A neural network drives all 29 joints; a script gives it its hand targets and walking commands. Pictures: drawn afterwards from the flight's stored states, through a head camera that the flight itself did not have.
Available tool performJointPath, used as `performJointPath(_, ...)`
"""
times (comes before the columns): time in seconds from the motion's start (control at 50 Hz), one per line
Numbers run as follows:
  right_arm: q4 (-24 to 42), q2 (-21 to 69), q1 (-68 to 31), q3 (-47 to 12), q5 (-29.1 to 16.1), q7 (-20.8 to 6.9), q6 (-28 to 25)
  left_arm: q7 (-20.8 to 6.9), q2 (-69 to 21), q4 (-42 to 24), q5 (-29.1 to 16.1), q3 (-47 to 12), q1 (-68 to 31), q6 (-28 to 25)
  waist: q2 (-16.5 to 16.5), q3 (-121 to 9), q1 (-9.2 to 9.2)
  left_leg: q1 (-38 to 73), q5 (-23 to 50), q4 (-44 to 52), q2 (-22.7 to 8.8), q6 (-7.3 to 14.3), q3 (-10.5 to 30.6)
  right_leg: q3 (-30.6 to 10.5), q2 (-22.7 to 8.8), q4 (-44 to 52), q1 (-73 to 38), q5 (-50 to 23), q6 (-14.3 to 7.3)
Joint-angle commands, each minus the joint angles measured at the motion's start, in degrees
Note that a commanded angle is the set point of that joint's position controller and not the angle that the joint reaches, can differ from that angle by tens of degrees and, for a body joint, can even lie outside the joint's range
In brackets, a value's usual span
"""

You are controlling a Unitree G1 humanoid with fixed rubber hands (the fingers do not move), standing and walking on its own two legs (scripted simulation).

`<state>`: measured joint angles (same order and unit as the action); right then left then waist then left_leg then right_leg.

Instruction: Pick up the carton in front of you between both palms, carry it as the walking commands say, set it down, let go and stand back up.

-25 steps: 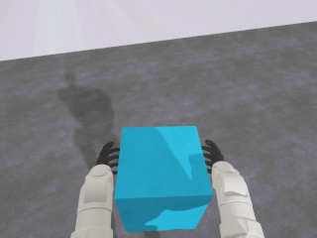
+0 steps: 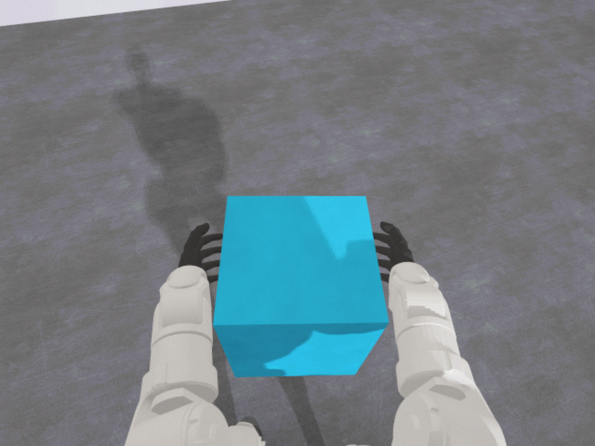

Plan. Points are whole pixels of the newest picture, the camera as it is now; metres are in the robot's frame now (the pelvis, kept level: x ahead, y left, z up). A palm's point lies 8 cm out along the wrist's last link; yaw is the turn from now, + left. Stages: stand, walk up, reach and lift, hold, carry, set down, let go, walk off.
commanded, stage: set down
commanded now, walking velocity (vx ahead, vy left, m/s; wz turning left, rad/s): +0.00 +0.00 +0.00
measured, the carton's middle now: (296, 292) +0.35 +0.03 -0.08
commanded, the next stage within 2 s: none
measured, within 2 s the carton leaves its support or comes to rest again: neither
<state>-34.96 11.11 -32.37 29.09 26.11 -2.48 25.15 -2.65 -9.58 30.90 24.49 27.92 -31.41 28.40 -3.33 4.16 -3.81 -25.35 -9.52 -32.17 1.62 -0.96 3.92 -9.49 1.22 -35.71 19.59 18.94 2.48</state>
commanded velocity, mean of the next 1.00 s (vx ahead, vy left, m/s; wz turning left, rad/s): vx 0.00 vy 0.00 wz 0.00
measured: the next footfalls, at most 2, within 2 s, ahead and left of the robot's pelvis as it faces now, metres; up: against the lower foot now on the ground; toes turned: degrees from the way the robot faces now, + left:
none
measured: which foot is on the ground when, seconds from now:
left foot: down 0.00-1.00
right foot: down 0.00-1.00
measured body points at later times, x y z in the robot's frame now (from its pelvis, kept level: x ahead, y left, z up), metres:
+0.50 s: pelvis -0.02 -0.02 -0.11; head +0.21 +0.02 +0.27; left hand +0.38 +0.20 -0.20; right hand +0.42 -0.10 -0.20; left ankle +0.08 +0.13 -0.73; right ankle +0.00 -0.15 -0.73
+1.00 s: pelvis -0.06 -0.01 -0.24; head +0.23 +0.03 +0.10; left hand +0.39 +0.22 -0.36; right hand +0.47 -0.07 -0.35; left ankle +0.08 +0.13 -0.73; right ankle +0.00 -0.15 -0.73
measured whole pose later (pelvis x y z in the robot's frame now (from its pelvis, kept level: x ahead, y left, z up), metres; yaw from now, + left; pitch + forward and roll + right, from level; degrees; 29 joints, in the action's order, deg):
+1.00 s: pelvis -0.06 -0.01 -0.24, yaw -4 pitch +48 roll -3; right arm -48.7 -2.5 -64.8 20.1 10.2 3.5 14.1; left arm 2.9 -2.8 31.4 14.2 32.0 -54.2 17.6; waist -5.4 -7.9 -7.1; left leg -117.5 -21.0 -90.8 3.5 -5.6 8.8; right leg -5.9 9.9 -95.7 110.9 32.9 4.8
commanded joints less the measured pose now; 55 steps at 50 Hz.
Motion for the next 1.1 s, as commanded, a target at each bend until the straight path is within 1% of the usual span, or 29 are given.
performJointPath(0.0,-4.0,37.6,-23.0,-18.3,-6.4,-7.2,-6.8,-8.7,-35.1,4.0,-6.0,-18.0,-22.3,-7.2,2.2,-17.0,-0.5,12.7,6.8,-2.2,4.6,0.1,-3.4,7.6,7.1,4.3,20.2,-2.3,-2.2)
performJointPath(0.06,-3.0,40.8,-23.8,-23.7,-9.2,-6.4,-12.5,-9.6,-37.6,3.4,-7.8,-21.9,-23.8,-12.9,1.2,-26.8,-0.18,9.4,14.1,-7.7,5.4,0.4,-3.8,8.0,7.9,-0.1,23.8,-8.5,-1.1)
performJointPath(0.1,-2.2,43.7,-25.8,-29.1,-11.8,-5.8,-15.7,-10.4,-40.0,2.6,-9.9,-25.6,-25.7,-16.2,0.6,-35.1,-0.26,7.2,19.1,-11.9,5.4,0.6,-3.8,8.1,8.0,-3.5,25.9,-13.4,-0.1)
performJointPath(0.14,-0.2,46.7,-28.1,-35.0,-14.7,-5.3,-18.1,-11.1,-42.3,1.0,-11.9,-29.8,-27.8,-18.7,0.7,-45.2,-1.09,5.5,24.3,-16.3,5.3,0.7,-3.8,8.1,8.2,-7.4,27.6,-18.2,0.9)
performJointPath(0.18,2.6,48.0,-29.7,-40.5,-17.5,-4.7,-19.6,-11.4,-43.0,-1.2,-13.6,-33.9,-28.7,-20.1,1.5,-55.4,-2.37,4.0,28.9,-20.6,5.3,0.5,-4.0,7.9,8.5,-11.3,29.8,-22.0,1.6)
performJointPath(0.22,5.1,48.9,-31.2,-44.8,-19.7,-4.1,-19.8,-11.6,-43.3,-3.4,-15.0,-36.7,-29.2,-20.4,1.8,-63.7,-3.46,1.5,30.8,-24.0,5.4,0.2,-4.7,7.9,8.7,-14.7,32.0,-24.5,2.2)
performJointPath(0.26,6.5,49.1,-32.1,-47.0,-21.0,-3.7,-19.0,-11.9,-43.2,-4.8,-16.0,-38.0,-29.4,-19.8,1.2,-68.3,-4.23,-2.6,30.2,-26.4,5.5,-0.1,-5.5,8.1,8.8,-17.4,33.7,-25.2,2.5)
performJointPath(0.3,6.7,49.1,-32.8,-46.9,-21.2,-3.8,-17.5,-12.3,-43.3,-4.9,-16.6,-38.1,-29.6,-18.5,0.5,-68.6,-4.67,-7.7,26.4,-27.9,5.6,-0.4,-6.3,8.5,9.0,-19.1,35.9,-22.5,2.6)
performJointPath(0.38,2.3,48.9,-34.9,-42.5,-19.5,-5.5,-14.1,-13.1,-43.5,-2.2,-15.9,-35.2,-31.7,-15.3,-0.4,-62.1,-4.5,-18.5,15.0,-29.6,5.6,-0.8,-7.0,9.5,9.2,-21.6,43.5,-11.4,1.9)
performJointPath(0.42,-0.1,48.6,-36.6,-40.1,-18.5,-6.4,-13.1,-13.2,-44.1,-0.6,-15.2,-33.4,-33.4,-14.0,-0.4,-59.9,-4.13,-21.9,11.5,-30.8,5.5,-0.8,-7.0,10.1,9.5,-23.1,48.5,-7.1,1.4)
performJointPath(0.46,-2.4,48.0,-38.2,-37.9,-17.8,-7.0,-12.5,-13.0,-44.6,0.9,-14.6,-32.0,-35.1,-13.2,-0.1,-59.2,-3.87,-24.4,9.7,-32.2,5.4,-1.0,-7.1,10.6,9.7,-24.9,52.8,-4.6,0.9)
performJointPath(0.5,-4.1,46.9,-40.0,-36.1,-17.3,-7.4,-12.3,-12.5,-44.9,2.0,-14.2,-30.8,-36.8,-12.6,0.3,-59.5,-3.78,-26.1,8.8,-33.8,5.3,-1.3,-7.1,11.1,10.1,-26.9,56.9,-2.9,0.6)
performJointPath(0.6,-7.2,44.4,-45.1,-33.8,-17.8,-7.6,-12.7,-10.3,-44.9,2.9,-14.4,-30.1,-41.6,-12.5,1.3,-63.6,-4.46,-28.8,8.1,-38.5,5.3,-2.4,-7.4,12.2,11.0,-32.9,65.8,0.2,-0.1)
performJointPath(0.7,-9.1,42.4,-50.6,-33.4,-19.2,-7.3,-13.0,-8.2,-44.3,2.2,-15.6,-30.4,-46.9,-12.7,2.0,-68.6,-5.3,-30.3,7.3,-43.4,5.2,-3.4,-7.7,13.3,11.9,-38.8,72.0,2.7,-0.4)
performJointPath(0.78,-10.3,41.2,-55.0,-33.6,-20.6,-7.0,-12.9,-7.1,-43.2,1.3,-16.5,-30.2,-51.3,-12.6,2.0,-71.1,-6.11,-32.0,5.8,-47.0,5.2,-3.8,-8.1,13.9,12.4,-42.8,75.2,4.6,-0.5)
performJointPath(0.92,-13.3,39.1,-61.3,-32.4,-21.4,-6.0,-12.2,-6.5,-40.0,1.3,-16.9,-27.4,-58.2,-12.3,1.0,-71.9,-7.51,-38.1,3.1,-52.7,5.3,-3.9,-9.3,14.3,12.8,-48.5,78.6,6.8,-0.4)
performJointPath(1.08,-17.2,35.9,-67.3,-30.7,-21.3,-4.4,-12.0,-6.8,-35.2,3.0,-16.4,-22.4,-64.6,-12.4,-1.2,-70.1,-9.0,-46.7,2.3,-58.8,5.0,-3.9,-10.7,14.3,12.7,-53.9,81.2,7.4,-0.2)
